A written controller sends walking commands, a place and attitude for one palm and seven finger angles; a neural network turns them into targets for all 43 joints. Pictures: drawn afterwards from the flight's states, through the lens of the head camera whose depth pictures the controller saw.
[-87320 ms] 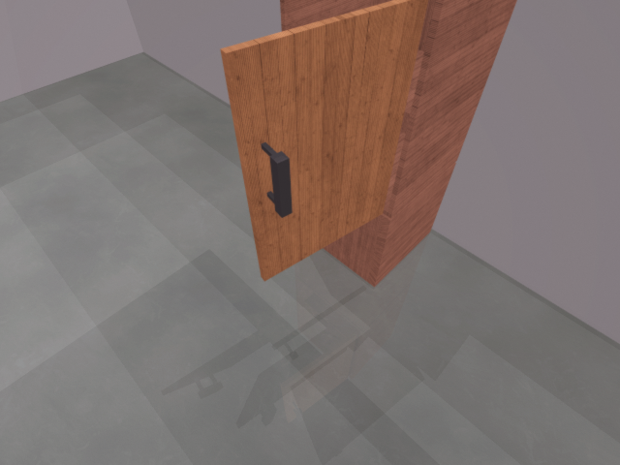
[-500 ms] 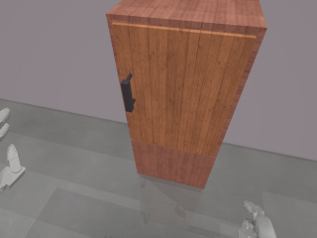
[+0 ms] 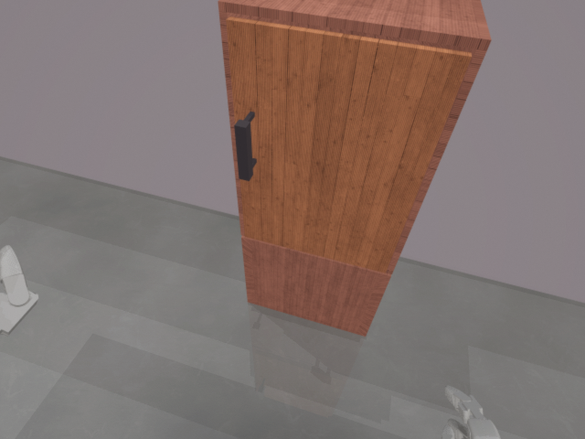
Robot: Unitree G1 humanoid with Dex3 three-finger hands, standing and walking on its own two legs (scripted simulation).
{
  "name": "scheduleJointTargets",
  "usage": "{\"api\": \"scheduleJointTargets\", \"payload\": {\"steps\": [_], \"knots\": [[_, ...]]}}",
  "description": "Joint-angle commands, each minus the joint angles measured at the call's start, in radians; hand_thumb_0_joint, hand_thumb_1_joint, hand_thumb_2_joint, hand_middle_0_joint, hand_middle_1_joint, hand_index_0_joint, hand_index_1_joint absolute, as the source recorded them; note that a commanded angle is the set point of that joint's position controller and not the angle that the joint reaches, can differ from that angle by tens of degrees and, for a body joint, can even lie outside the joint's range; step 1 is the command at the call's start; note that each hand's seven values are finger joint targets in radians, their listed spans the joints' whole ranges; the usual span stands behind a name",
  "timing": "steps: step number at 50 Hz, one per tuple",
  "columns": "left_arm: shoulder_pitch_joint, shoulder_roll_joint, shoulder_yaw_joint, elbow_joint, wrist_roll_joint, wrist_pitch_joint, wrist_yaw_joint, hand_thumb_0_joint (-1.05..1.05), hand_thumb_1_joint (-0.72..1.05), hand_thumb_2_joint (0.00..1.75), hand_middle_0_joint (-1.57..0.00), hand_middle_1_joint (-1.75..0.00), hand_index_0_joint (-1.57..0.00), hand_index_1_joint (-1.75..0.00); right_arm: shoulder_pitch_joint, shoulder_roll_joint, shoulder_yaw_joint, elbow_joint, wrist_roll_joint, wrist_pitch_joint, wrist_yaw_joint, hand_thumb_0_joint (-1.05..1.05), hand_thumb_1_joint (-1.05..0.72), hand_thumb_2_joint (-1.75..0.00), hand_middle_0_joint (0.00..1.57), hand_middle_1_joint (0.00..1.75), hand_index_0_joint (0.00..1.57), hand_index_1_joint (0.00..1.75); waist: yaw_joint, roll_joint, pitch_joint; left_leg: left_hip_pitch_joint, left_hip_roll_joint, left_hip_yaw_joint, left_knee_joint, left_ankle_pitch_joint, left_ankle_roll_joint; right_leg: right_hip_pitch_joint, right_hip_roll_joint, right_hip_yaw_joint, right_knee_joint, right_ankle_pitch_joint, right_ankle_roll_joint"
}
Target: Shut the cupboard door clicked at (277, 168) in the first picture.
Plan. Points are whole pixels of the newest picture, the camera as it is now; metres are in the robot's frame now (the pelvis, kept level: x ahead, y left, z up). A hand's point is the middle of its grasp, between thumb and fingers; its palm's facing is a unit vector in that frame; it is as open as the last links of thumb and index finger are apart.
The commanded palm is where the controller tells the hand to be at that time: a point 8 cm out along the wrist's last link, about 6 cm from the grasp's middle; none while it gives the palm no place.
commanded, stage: step back with the hand held close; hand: left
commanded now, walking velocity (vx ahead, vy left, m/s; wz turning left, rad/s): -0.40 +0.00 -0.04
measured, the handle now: (248, 146) +0.68 +0.14 +0.02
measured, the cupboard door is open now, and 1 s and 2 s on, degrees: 0 0 0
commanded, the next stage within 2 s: stop stepping back and stand still in 0.54 s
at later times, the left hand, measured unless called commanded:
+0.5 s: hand out of the picture +0.10 +0.29 +0.19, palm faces +0.49 -0.76 -0.43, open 7.4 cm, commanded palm +0.05 +0.33 +0.19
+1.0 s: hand out of the picture +0.04 +0.34 +0.19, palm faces +0.53 -0.80 -0.29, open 7.4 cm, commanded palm -0.03 +0.36 +0.19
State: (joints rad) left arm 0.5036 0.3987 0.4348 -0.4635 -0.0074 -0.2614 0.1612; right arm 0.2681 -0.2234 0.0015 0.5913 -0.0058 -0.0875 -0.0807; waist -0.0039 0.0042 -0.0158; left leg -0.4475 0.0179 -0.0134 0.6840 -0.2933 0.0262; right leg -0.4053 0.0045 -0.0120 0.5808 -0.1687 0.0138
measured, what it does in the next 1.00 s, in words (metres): walks backwards: right foot, then right foot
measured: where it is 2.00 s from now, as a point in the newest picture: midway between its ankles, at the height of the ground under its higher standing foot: outside the picture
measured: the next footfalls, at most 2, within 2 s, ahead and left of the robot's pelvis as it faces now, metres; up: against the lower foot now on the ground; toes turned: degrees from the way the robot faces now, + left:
right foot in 0.28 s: +0.01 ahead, -0.12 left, +0.00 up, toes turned +10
right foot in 0.78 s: -0.18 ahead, -0.08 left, +0.00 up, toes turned +2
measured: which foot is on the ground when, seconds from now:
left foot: down 0.00-0.78, up 0.80-0.92, down 0.94-1.00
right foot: down 0.00-0.16, up 0.18-0.26, down 0.28-0.54, up 0.56-0.76, down 0.78-0.96, up 0.98-1.00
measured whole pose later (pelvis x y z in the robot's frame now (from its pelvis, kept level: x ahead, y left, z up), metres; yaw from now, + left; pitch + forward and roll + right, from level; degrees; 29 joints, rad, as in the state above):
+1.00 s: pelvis -0.17 +0.06 +0.00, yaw +0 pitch +0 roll -2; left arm 0.40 0.39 0.42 -0.42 -0.05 -0.17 0.19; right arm 0.27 -0.20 0.03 0.68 0.00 -0.09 -0.10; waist 0.00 -0.04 -0.08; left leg -0.39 0.01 0.06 0.64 -0.25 0.05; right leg -0.23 0.01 0.03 0.67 -0.44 0.01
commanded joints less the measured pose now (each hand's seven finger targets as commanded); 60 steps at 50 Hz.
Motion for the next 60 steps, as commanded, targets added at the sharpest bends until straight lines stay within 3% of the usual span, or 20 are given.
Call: {"api": "scheduleJointTargets", "payload": {"steps": [1,5,10,13,17,19,23,25,28,31,36,38,39,40,45,49,50,54,57,60], "knots": [[-0.070,0.210,0.110,-0.202,-0.024,-0.060,0.030,0.00,0.90,0.90,-0.20,-0.30,-0.20,-0.30,-0.095,-0.115,-0.055,-0.135,0.003,-0.048,0.003,0.00,-0.90,-0.90,0.20,0.30,0.20,0.30,-0.014,-0.068,-0.043,-0.025,-0.015,-0.008,-0.067,-0.167,-0.006,-0.008,-0.156,0.223,-0.283,-0.314,-0.075],[-0.037,0.222,0.125,-0.218,-0.029,-0.065,0.041,0.00,0.90,0.90,-0.20,-0.30,-0.20,-0.30,-0.098,-0.121,-0.057,-0.133,0.009,-0.035,-0.004,0.00,-0.90,-0.90,0.20,0.30,0.20,0.30,-0.023,0.011,-0.066,-0.018,0.024,-0.067,-0.197,-0.206,0.013,-0.002,-0.086,0.104,-0.223,-0.321,-0.035],[-0.008,0.236,0.186,-0.256,-0.017,-0.085,0.025,0.00,0.90,0.90,-0.20,-0.30,-0.20,-0.30,-0.136,-0.137,-0.074,-0.158,0.009,-0.068,-0.019,0.00,-0.90,-0.90,0.20,0.30,0.20,0.30,0.005,0.242,-0.130,-0.363,0.236,-0.248,-0.471,-0.357,0.108,0.411,0.089,0.030,0.221,-0.037,0.018],[0.033,0.219,0.194,-0.195,-0.007,-0.088,0.004,0.00,0.90,0.90,-0.20,-0.30,-0.20,-0.30,-0.152,-0.154,-0.084,-0.159,0.006,-0.088,-0.012,0.00,-0.90,-0.90,0.20,0.30,0.20,0.30,0.009,0.235,-0.051,-0.483,0.239,-0.194,-0.421,-0.493,0.111,0.458,0.096,0.071,0.192,-0.096,0.004],[0.021,0.227,0.146,-0.249,-0.050,-0.111,0.006,0.00,0.90,0.90,-0.20,-0.30,-0.20,-0.30,-0.110,-0.089,-0.059,-0.111,0.007,-0.101,-0.001,0.00,-0.90,-0.90,0.20,0.30,0.20,0.30,-0.020,-0.004,-0.189,0.130,0.044,0.041,-0.092,0.116,-0.030,0.046,-0.112,0.280,-0.133,0.282,-0.059],[-0.043,0.271,0.144,-0.279,-0.046,-0.094,0.018,0.00,0.90,0.90,-0.20,-0.30,-0.20,-0.30,-0.124,-0.088,-0.073,-0.101,0.013,-0.088,-0.001,0.00,-0.90,-0.90,0.20,0.30,0.20,0.30,-0.019,-0.105,-0.220,0.233,0.007,0.065,0.013,0.056,-0.053,-0.031,-0.182,0.338,-0.233,0.224,-0.075],[-0.094,0.254,0.119,-0.220,-0.028,-0.064,0.021,0.00,0.90,0.90,-0.20,-0.30,-0.20,-0.30,-0.155,-0.078,-0.056,-0.104,0.002,-0.053,-0.017,0.00,-0.90,-0.90,0.20,0.30,0.20,0.30,-0.026,-0.101,-0.055,0.239,-0.002,0.048,-0.060,0.082,-0.044,-0.170,-0.132,0.241,-0.257,0.047,-0.067],[-0.121,0.251,0.124,-0.205,-0.028,-0.075,0.010,0.00,0.90,0.90,-0.20,-0.30,-0.20,-0.30,-0.167,-0.106,-0.060,-0.113,0.011,-0.054,-0.027,0.00,-0.90,-0.90,0.20,0.30,0.20,0.30,-0.019,0.074,-0.034,0.197,0.088,-0.032,-0.279,0.065,-0.017,-0.110,0.012,0.122,-0.158,-0.082,-0.010],[-0.123,0.207,0.156,-0.154,-0.021,-0.088,-0.014,0.00,0.90,0.90,-0.20,-0.30,-0.20,-0.30,-0.173,-0.152,-0.080,-0.126,-0.002,-0.070,-0.023,0.00,-0.90,-0.90,0.20,0.30,0.20,0.30,-0.006,0.343,-0.089,-0.303,0.384,-0.320,-0.688,-0.616,0.097,0.365,0.151,0.030,0.390,-0.223,0.019],[-0.104,0.194,0.110,-0.217,-0.047,-0.063,-0.023,0.00,0.90,0.90,-0.20,-0.30,-0.20,-0.30,-0.208,-0.109,-0.084,-0.131,0.002,-0.070,0.011,0.00,-0.90,-0.90,0.20,0.30,0.20,0.30,0.031,0.196,-0.148,-0.081,0.313,-0.122,-0.562,-0.299,0.053,0.228,0.116,-0.015,0.408,-0.345,-0.014],[-0.030,0.195,0.087,-0.343,-0.078,-0.033,-0.019,0.00,0.90,0.90,-0.20,-0.30,-0.20,-0.30,-0.150,-0.090,-0.055,-0.141,-0.002,-0.090,0.034,0.00,-0.90,-0.90,0.20,0.30,0.20,0.30,0.020,0.275,-0.165,0.171,0.176,0.076,-0.494,-0.265,-0.107,0.183,0.115,-0.121,-0.129,-0.397,-0.044],[-0.027,0.261,0.142,-0.333,-0.063,-0.021,-0.002,0.00,0.90,0.90,-0.20,-0.30,-0.20,-0.30,-0.125,-0.086,-0.056,-0.114,-0.006,-0.067,0.030,0.00,-0.90,-0.90,0.20,0.30,0.20,0.30,0.012,-0.054,-0.112,0.282,0.028,0.176,0.027,-0.088,-0.117,-0.105,-0.150,0.243,-0.415,-0.428,-0.161],[-0.102,0.324,0.195,-0.367,-0.061,-0.022,0.020,0.00,0.90,0.90,-0.20,-0.30,-0.20,-0.30,-0.131,-0.096,-0.054,-0.083,-0.027,-0.059,0.028,0.00,-0.90,-0.90,0.20,0.30,0.20,0.30,0.016,-0.117,-0.121,0.275,0.021,0.074,0.245,-0.063,-0.094,-0.240,-0.332,0.412,-0.482,-0.434,-0.240],[-0.154,0.282,0.146,-0.308,-0.057,0.001,0.023,0.00,0.90,0.90,-0.20,-0.30,-0.20,-0.30,-0.110,-0.088,-0.045,-0.068,-0.026,-0.044,0.024,0.00,-0.90,-0.90,0.20,0.30,0.20,0.30,0.008,-0.163,-0.119,0.183,0.048,-0.024,0.359,-0.061,-0.081,-0.202,-0.363,0.368,-0.421,-0.455,-0.258],[-0.277,0.183,0.037,-0.116,-0.029,0.049,0.032,0.00,0.90,0.90,-0.20,-0.30,-0.20,-0.30,-0.124,-0.116,-0.028,-0.074,0.011,-0.055,-0.028,0.00,-0.90,-0.90,0.20,0.30,0.20,0.30,-0.036,0.052,0.069,0.225,0.047,-0.005,-0.139,-0.040,-0.024,-0.099,-0.134,0.156,-0.204,-0.318,-0.102],[-0.181,0.212,0.073,-0.232,-0.047,0.024,0.021,0.00,0.90,0.90,-0.20,-0.30,-0.20,-0.30,-0.118,-0.114,-0.020,-0.099,0.004,-0.089,-0.029,0.00,-0.90,-0.90,0.20,0.30,0.20,0.30,-0.032,0.335,-0.005,0.215,0.291,-0.452,-0.595,-0.448,0.004,-0.073,0.051,0.019,0.245,-0.351,-0.012],[-0.164,0.212,0.077,-0.277,-0.041,0.019,0.018,0.00,0.90,0.90,-0.20,-0.30,-0.20,-0.30,-0.116,-0.099,-0.017,-0.101,-0.004,-0.095,-0.019,0.00,-0.90,-0.90,0.20,0.30,0.20,0.30,-0.030,0.275,0.006,0.163,0.306,-0.456,-0.641,-0.489,0.000,-0.053,0.048,0.035,0.333,-0.333,-0.020],[0.064,0.221,0.115,-0.306,-0.045,0.031,0.014,0.00,0.90,0.90,-0.20,-0.30,-0.20,-0.30,-0.121,-0.099,-0.023,-0.112,-0.008,-0.095,0.007,0.00,-0.90,-0.90,0.20,0.30,0.20,0.30,0.008,0.179,-0.100,0.183,0.222,-0.132,-0.578,-0.261,-0.012,0.141,0.051,-0.066,0.116,-0.245,-0.023],[0.098,0.211,0.116,-0.261,-0.041,0.050,0.019,0.00,0.90,0.90,-0.20,-0.30,-0.20,-0.30,-0.111,-0.107,-0.026,-0.128,-0.011,-0.056,0.001,0.00,-0.90,-0.90,0.20,0.30,0.20,0.30,-0.013,0.267,-0.046,0.024,0.184,-0.049,-0.554,-0.366,-0.029,0.312,0.076,-0.134,-0.042,-0.237,-0.037],[0.102,0.246,0.156,-0.186,-0.041,0.062,0.025,0.00,0.90,0.90,-0.20,-0.30,-0.20,-0.30,-0.093,-0.096,-0.031,-0.123,-0.017,-0.021,-0.007,0.00,-0.90,-0.90,0.20,0.30,0.20,0.30,-0.024,0.113,-0.047,-0.059,0.134,-0.019,-0.339,-0.273,-0.015,0.394,-0.023,-0.019,-0.189,-0.229,-0.087]]}}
